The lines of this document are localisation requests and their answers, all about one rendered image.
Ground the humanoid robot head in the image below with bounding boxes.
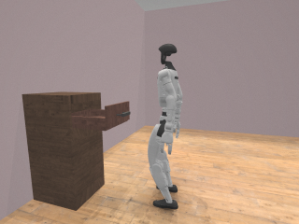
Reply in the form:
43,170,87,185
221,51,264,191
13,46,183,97
158,44,177,71

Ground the robot left shin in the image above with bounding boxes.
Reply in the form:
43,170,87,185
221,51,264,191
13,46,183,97
149,163,172,203

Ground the robot right upper arm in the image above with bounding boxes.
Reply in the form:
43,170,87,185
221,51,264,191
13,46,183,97
177,83,183,101

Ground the right robot hand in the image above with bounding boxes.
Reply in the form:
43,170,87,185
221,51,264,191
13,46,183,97
172,121,180,139

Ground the robot left upper arm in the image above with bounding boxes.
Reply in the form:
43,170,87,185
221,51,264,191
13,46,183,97
158,68,178,102

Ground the drawer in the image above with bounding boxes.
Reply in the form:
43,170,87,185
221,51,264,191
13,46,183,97
71,101,130,131

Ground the left robot hand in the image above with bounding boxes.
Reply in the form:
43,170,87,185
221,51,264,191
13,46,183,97
160,131,174,155

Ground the robot right forearm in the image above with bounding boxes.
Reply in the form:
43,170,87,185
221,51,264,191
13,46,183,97
175,98,182,121

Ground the handle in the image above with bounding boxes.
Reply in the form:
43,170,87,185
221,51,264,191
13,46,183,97
116,111,131,117

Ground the cabinet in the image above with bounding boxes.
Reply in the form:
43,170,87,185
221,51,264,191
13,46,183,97
21,91,105,211

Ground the robot left forearm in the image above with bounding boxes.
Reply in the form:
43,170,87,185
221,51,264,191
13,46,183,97
164,95,177,133

